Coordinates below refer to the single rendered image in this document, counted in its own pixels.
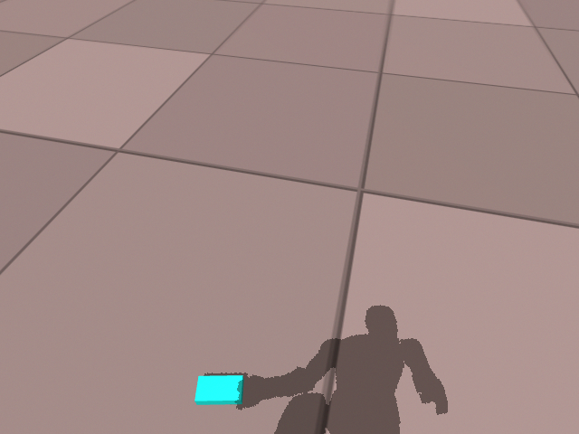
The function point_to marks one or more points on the small box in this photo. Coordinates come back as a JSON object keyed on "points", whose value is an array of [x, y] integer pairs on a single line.
{"points": [[221, 389]]}

